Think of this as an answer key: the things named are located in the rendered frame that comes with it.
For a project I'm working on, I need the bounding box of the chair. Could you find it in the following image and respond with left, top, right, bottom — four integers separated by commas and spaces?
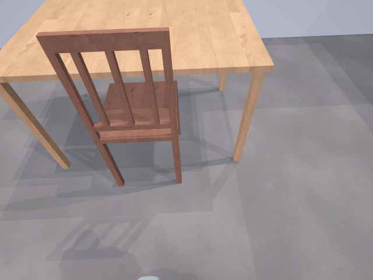
36, 27, 182, 186

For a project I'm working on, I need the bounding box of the table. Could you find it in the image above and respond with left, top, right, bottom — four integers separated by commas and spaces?
0, 0, 274, 169

